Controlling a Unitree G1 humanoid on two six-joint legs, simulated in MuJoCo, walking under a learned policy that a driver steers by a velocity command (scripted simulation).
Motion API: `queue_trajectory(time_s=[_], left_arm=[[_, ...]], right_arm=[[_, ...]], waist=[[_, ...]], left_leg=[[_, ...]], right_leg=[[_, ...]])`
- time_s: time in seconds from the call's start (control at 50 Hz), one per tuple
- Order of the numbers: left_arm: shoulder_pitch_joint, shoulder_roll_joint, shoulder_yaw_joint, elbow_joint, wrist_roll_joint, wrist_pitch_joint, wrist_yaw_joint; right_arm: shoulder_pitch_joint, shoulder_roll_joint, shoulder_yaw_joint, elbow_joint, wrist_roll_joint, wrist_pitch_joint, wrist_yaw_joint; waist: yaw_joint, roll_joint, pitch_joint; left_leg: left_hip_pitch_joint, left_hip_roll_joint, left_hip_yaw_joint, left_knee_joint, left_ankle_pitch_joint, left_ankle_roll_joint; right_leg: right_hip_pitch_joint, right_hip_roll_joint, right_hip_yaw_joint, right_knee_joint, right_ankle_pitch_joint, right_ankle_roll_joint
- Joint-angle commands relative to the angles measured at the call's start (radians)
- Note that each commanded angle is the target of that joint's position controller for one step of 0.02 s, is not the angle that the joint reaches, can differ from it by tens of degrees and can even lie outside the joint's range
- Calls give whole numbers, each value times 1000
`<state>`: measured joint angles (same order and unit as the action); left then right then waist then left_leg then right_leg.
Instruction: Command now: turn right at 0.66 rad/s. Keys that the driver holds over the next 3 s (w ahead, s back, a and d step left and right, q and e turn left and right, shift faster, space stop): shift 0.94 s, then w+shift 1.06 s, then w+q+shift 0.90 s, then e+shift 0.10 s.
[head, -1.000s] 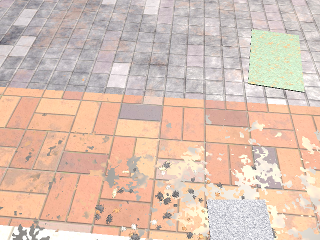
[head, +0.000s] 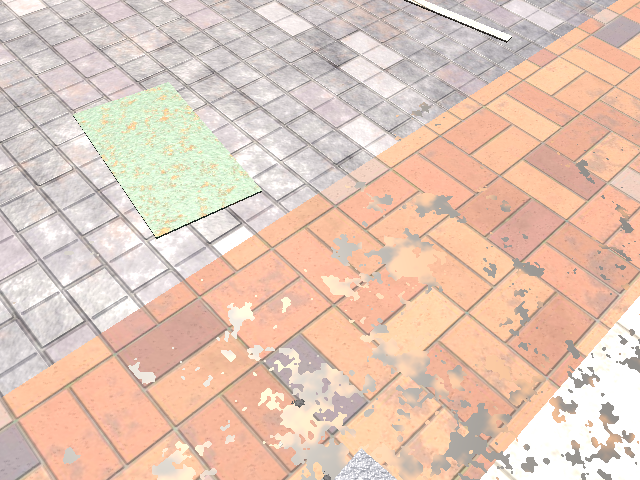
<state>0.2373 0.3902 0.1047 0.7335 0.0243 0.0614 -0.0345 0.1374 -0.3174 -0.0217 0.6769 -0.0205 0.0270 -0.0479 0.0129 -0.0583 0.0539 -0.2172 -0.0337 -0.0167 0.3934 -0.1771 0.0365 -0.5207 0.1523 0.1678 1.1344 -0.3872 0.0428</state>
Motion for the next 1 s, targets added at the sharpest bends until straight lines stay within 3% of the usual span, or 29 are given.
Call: queue_trajectory(time_s=[0.02,0.1,0.22,0.26,0.28,0.3,0.32,0.34,0.36,0.38,0.4,0.42,0.46,0.54,0.58,0.62,0.64,0.68,0.72,0.94,0.96,0.98,1.0], left_arm=[[29,66,6,-46,-13,6,-7],[-22,35,-13,-50,-17,12,1],[-64,-12,-49,-42,-25,12,15],[-27,-25,-59,-21,-25,3,22],[5,-32,-64,-3,-17,-7,29],[-2,-2,-63,-1,-3,-18,35],[-10,54,-62,-16,11,-28,38],[-56,80,-59,-14,3,-35,45],[-74,26,-70,-8,2,-45,45],[-109,-14,-86,0,0,-51,48],[-128,-27,-92,8,4,-50,52],[-118,-17,-90,18,-2,-54,60],[-93,-27,-94,42,-10,-56,61],[-89,-25,-93,84,-6,-55,63],[-107,-21,-90,100,-13,-53,65],[-75,-45,-95,118,-16,-61,63],[-32,-54,-90,135,-20,-59,57],[-67,-37,-84,176,-16,-51,62],[-67,-31,-79,199,-17,-49,59],[-10,-64,-91,336,-15,-50,68],[18,-62,-89,344,-14,-49,68],[15,-39,-80,334,-4,-44,63],[-37,-28,-74,305,8,-41,51]], right_arm=[[27,-122,-30,-54,-5,-16,8],[109,-141,-45,-18,-3,-23,16],[111,-146,-53,9,-5,-16,39],[122,-146,-53,30,1,-4,43],[124,-140,-51,40,10,0,44],[167,-117,-46,52,10,-3,45],[217,-34,-26,28,-2,-7,53],[151,-24,-16,9,8,5,33],[133,-71,-28,21,13,18,26],[129,-70,-31,34,19,22,28],[152,-73,-34,58,16,23,30],[165,-83,-40,70,7,24,33],[195,-59,-33,99,3,24,36],[161,-22,-18,116,15,25,25],[192,-8,-12,142,13,18,17],[202,-53,-15,155,-6,-4,13],[154,-101,-25,165,7,-7,19],[146,-36,-11,182,8,-17,33],[145,-36,-8,200,6,-22,26],[133,-21,0,281,8,-26,18],[163,-49,-12,293,8,-22,21],[185,-90,-28,296,6,-13,25],[232,-117,-40,306,3,-5,31]], waist=[[-9,181,-56],[-40,227,-77],[-46,279,-101],[-21,270,-100],[2,241,-98],[-9,175,-117],[-40,-70,-164],[-15,-166,-86],[-10,-94,-52],[-26,-88,-29],[-42,-86,-17],[-40,-107,-23],[-39,-77,-69],[-21,-79,-52],[-48,-52,-52],[-36,21,-74],[22,117,-28],[-25,111,-3],[-23,129,-16],[-21,76,-1],[-27,98,-48],[-40,138,-28],[-69,179,34]], left_leg=[[100,229,-144,-82,354,158],[196,251,-147,-46,428,170],[100,263,-123,-25,382,180],[76,259,-115,23,441,163],[31,247,-96,60,423,125],[-52,226,-77,98,296,66],[-196,145,8,263,-127,2],[-166,64,34,280,-388,-21],[-133,83,-2,352,-371,-26],[-147,75,-8,367,-332,-26],[-142,72,-5,369,-288,-32],[-146,64,5,384,-258,-38],[-111,54,11,382,-254,-52],[-41,45,26,213,-228,-55],[62,44,35,15,-50,-46],[201,153,-84,-56,156,-31],[118,166,-95,-7,190,-4],[24,144,-84,-44,77,-4],[27,132,-79,-64,61,-7],[41,136,-97,-102,-42,16],[69,118,-102,-106,-275,33],[60,134,-159,-132,-550,69],[59,205,-270,-209,-758,119]], right_leg=[[-59,-37,-67,85,-10,17],[-46,-41,-59,-71,-48,20],[212,-69,-155,-415,-99,-24],[312,-73,-177,-618,3,-50],[407,-80,-180,-800,151,-66],[522,-148,-81,-893,245,-87],[651,-408,207,-925,360,-128],[390,-509,247,-871,561,-259],[368,-468,201,-868,570,-290],[363,-419,144,-872,551,-271],[366,-365,91,-867,569,-239],[391,-341,64,-846,651,-228],[426,-325,25,-811,770,-227],[395,-314,44,-796,621,-223],[353,-293,48,-775,518,-189],[264,-249,47,-767,326,-123],[284,-183,-1,-817,254,-111],[375,-182,-15,-796,266,-101],[393,-192,-14,-780,307,-103],[356,-192,-24,-811,270,-72],[344,-152,-62,-762,77,-85],[258,-112,-96,-685,-156,-101],[118,-98,-122,-591,-248,-108]])
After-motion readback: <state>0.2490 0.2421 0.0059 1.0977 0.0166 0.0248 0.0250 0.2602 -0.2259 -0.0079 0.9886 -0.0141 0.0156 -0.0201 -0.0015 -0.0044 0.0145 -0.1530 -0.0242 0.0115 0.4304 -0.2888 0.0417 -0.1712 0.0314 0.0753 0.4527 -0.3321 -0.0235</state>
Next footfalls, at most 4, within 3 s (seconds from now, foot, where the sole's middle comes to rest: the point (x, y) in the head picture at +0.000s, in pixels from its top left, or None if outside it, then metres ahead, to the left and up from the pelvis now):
0.30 right None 0.00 -0.11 -0.78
0.62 left None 0.02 0.11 -0.78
1.24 right None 0.03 -0.12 -0.78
1.70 left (304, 470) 0.49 0.02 -0.78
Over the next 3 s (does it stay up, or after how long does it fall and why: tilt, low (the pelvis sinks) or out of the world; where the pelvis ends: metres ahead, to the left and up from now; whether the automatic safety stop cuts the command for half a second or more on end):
stays up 1.49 0.06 -0.02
